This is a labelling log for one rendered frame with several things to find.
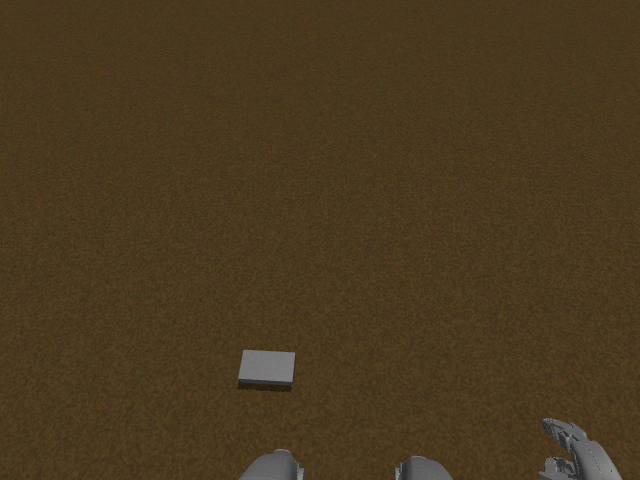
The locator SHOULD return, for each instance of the small box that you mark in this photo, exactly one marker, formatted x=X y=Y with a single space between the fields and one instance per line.
x=267 y=367

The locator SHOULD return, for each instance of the right robot hand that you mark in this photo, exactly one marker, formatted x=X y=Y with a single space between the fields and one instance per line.
x=590 y=461

